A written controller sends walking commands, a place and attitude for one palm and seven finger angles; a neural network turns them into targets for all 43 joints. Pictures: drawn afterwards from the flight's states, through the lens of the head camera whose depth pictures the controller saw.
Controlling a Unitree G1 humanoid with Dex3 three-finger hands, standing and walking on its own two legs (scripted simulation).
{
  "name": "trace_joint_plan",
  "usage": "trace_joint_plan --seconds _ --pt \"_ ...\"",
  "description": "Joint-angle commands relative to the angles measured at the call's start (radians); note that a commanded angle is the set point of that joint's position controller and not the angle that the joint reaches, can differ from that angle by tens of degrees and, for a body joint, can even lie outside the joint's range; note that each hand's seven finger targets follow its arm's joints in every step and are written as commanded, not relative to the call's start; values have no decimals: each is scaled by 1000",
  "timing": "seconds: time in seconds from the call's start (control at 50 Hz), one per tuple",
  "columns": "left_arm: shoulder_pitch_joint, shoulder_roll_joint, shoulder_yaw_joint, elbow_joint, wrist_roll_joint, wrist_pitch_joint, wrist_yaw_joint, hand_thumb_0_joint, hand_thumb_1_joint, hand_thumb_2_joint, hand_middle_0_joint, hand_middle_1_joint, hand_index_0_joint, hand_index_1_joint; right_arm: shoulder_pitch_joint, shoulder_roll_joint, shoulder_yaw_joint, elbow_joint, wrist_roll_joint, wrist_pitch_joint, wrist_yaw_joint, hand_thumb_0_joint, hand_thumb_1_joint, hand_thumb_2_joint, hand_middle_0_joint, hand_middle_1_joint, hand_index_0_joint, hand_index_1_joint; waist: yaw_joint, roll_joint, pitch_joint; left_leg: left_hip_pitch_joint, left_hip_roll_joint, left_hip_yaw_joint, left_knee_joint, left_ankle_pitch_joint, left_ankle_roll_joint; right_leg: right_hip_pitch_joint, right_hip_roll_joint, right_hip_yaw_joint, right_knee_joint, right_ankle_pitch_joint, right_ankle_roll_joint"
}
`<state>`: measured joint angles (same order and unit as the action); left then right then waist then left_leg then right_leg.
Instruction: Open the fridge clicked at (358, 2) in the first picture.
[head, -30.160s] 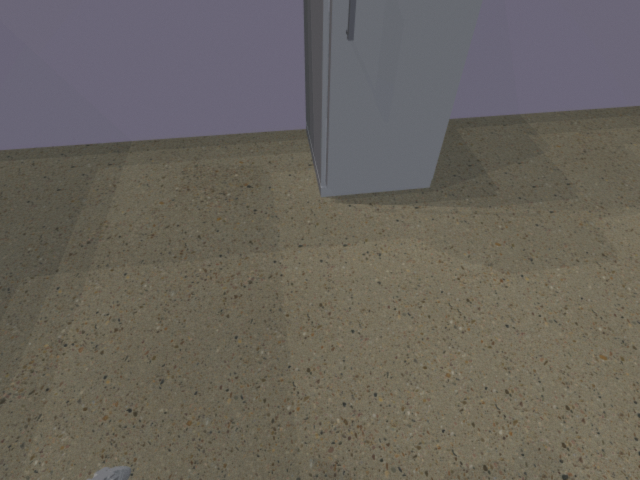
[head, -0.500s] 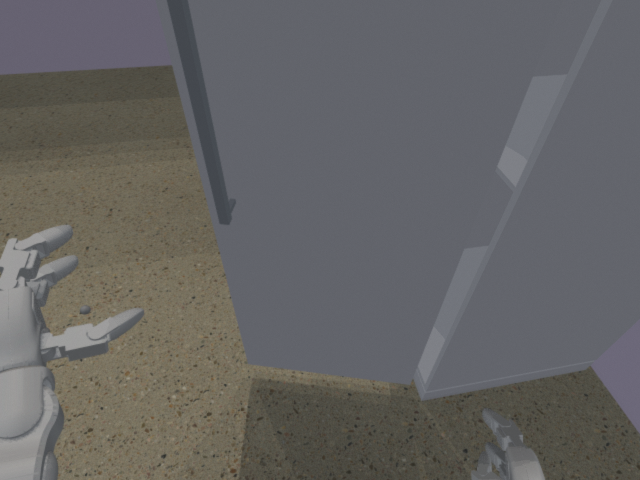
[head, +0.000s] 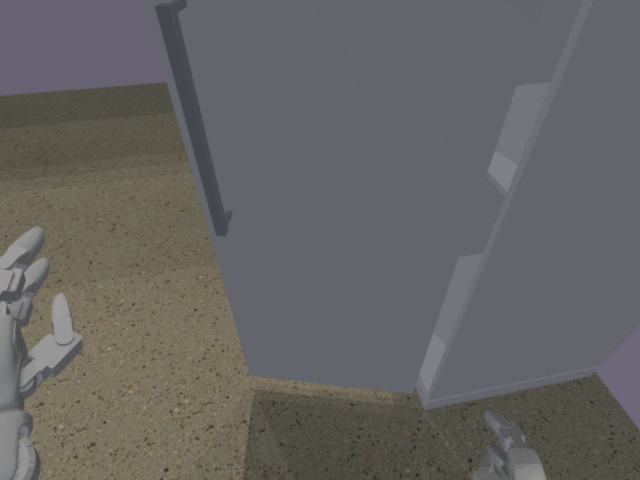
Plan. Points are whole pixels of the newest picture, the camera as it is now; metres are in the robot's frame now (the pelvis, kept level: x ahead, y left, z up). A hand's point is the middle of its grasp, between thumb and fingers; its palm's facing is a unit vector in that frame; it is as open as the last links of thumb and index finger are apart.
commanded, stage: draw the hand back to the body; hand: left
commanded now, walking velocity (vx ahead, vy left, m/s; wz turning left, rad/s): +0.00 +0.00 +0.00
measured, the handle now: (204, 137) +0.54 +0.27 +0.18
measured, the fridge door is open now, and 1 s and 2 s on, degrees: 72 72 72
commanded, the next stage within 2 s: step back with the hand held close in 0.20 s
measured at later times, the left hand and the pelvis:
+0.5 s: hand (85, 334) +0.19 +0.27 +0.15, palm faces +0.45 -0.81 -0.38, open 7.5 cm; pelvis -0.01 +0.01 +0.00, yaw -1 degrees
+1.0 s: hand (19, 386) +0.13 +0.29 +0.16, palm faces +0.50 -0.78 -0.37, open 7.5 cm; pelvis -0.07 +0.03 -0.03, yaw -1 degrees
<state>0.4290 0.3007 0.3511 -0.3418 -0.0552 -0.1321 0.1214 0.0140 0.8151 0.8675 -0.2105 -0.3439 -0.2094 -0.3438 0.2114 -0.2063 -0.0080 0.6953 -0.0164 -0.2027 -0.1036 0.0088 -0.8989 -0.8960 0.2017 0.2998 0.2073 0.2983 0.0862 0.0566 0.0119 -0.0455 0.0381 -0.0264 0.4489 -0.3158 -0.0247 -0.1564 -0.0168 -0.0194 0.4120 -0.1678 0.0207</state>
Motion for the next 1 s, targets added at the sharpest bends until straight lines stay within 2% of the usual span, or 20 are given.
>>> trace_joint_plan --seconds 0.0,0.06,0.1,0.14,0.22,0.28,0.3,0.32,0.34,0.36,0.4,0.44,0.46,0.56,0.64,0.74,0.84,0.9,0.92,0.98 --pt "-119 189 98 -214 -4 -57 22 0 900 900 -200 -300 -200 -300 -126 -108 -33 -156 -2 -61 -12 0 -900 -900 200 300 200 300 -10 -11 -50 -170 -35 76 -100 191 33 140 24 -26 -52 47 -19" --pt "-126 187 90 -234 -1 -56 24 0 900 900 -200 -300 -200 -300 -133 -105 -30 -158 -1 -65 -11 0 -900 -900 200 300 200 300 -10 12 -48 -166 -36 75 -101 194 31 139 23 -27 -50 44 -20" --pt "-115 192 98 -217 -3 -54 25 0 900 900 -200 -300 -200 -300 -132 -104 -30 -156 -1 -65 -11 0 -900 -900 200 300 200 300 -9 -16 -41 -174 -36 74 -102 181 33 138 24 -26 -54 32 -19" --pt "-112 196 101 -221 -1 -54 24 0 900 900 -200 -300 -200 -300 -137 -105 -30 -158 0 -64 -13 0 -900 -900 200 300 200 300 -7 8 -31 -172 -34 77 -102 172 33 132 23 -22 -56 19 -19" --pt "-105 201 113 -209 -5 -55 22 0 900 900 -200 -300 -200 -300 -137 -105 -34 -158 1 -65 -13 0 -900 -900 200 300 200 300 -7 -10 -35 -173 -35 77 -101 159 34 132 23 -20 -65 8 -17" --pt "-114 184 94 -207 -5 -55 23 0 900 900 -200 -300 -200 -300 -135 -102 -29 -159 2 -61 -11 0 -900 -900 200 300 200 300 -11 9 -16 -182 -34 74 -108 144 30 125 23 -24 -61 -12 -19" --pt "-183 175 65 -265 0 -61 22 0 900 900 -200 -300 -200 -300 -141 -103 -28 -163 1 -66 -10 0 -900 -900 200 300 200 300 -16 25 -39 -169 -40 75 -104 150 33 128 21 -23 -64 -3 -18" --pt "-367 334 214 -308 19 -116 38 0 900 900 -200 -300 -200 -300 -114 -107 -3 -202 12 -52 -4 0 -900 -900 200 300 200 300 -54 70 47 -237 -28 83 -76 25 43 40 -9 66 -87 -35 -17" --pt "-124 211 131 -148 17 -104 25 0 900 900 -200 -300 -200 -300 -98 -107 -11 -166 3 -29 -7 0 -900 -900 200 300 200 300 -73 -110 41 -251 -19 64 -24 29 53 -17 -37 66 -102 -5 -22" --pt "-65 171 94 -140 24 -94 13 0 900 900 -200 -300 -200 -300 -79 -120 -21 -190 7 -8 4 0 -900 -900 200 300 200 300 -75 -185 -11 -230 -27 72 24 35 55 -30 -66 102 -109 -12 -31" --pt "-46 186 96 -203 31 -103 17 0 900 900 -200 -300 -200 -300 -79 -120 -21 -209 8 21 13 0 -900 -900 200 300 200 300 -83 -120 -85 -228 -29 75 61 54 53 -26 -110 125 -89 16 -50" --pt "1 227 141 -250 34 -112 30 0 900 900 -200 -300 -200 -300 -84 -130 -25 -224 8 38 8 0 -900 -900 200 300 200 300 -80 -37 -141 -228 -10 58 30 143 50 14 -98 91 -15 160 -49" --pt "14 235 154 -267 34 -114 36 0 900 900 -200 -300 -200 -300 -84 -132 -27 -237 10 47 6 0 -900 -900 200 300 200 300 -77 -40 -160 -250 -2 51 22 198 46 43 -87 62 23 219 -41" --pt "49 265 200 -331 35 -123 50 0 900 900 -200 -300 -200 -300 -95 -134 -35 -282 14 75 0 0 -900 -900 200 300 200 300 -68 12 -187 -295 35 24 11 397 41 81 -51 15 143 347 -20" --pt "53 253 196 -335 37 -134 51 0 900 900 -200 -300 -200 -300 -86 -142 -40 -291 15 79 2 0 -900 -900 200 300 200 300 -69 27 -157 -364 64 3 -5 369 54 72 -35 19 198 292 -9" --pt "-5 226 176 -323 52 -147 51 0 900 900 -200 -300 -200 -300 -70 -152 -41 -290 14 67 5 0 -900 -900 200 300 200 300 -73 59 -79 -573 91 -33 -56 40 91 96 -9 28 277 154 0" --pt "-71 236 177 -337 66 -170 55 0 900 900 -200 -300 -200 -300 -53 -148 -36 -288 16 53 3 0 -900 -900 200 300 200 300 -85 15 -47 -686 47 -26 -24 -259 96 97 -30 74 253 121 -15" --pt "-91 242 185 -345 72 -186 57 0 900 900 -200 -300 -200 -300 -46 -145 -32 -287 18 40 4 0 -900 -900 200 300 200 300 -88 31 -29 -736 39 -35 -31 -363 101 92 -21 76 252 38 -15" --pt "-103 262 203 -359 74 -193 59 0 900 900 -200 -300 -200 -300 -49 -147 -34 -288 16 36 1 0 -900 -900 200 300 200 300 -84 43 -39 -738 37 -41 -41 -371 100 97 -13 71 255 32 -14" --pt "-85 243 197 -343 75 -207 58 0 900 900 -200 -300 -200 -300 -37 -140 -31 -282 16 23 6 0 -900 -900 200 300 200 300 -85 36 -47 -760 48 -43 -33 -376 103 113 -9 67 280 26 -11"
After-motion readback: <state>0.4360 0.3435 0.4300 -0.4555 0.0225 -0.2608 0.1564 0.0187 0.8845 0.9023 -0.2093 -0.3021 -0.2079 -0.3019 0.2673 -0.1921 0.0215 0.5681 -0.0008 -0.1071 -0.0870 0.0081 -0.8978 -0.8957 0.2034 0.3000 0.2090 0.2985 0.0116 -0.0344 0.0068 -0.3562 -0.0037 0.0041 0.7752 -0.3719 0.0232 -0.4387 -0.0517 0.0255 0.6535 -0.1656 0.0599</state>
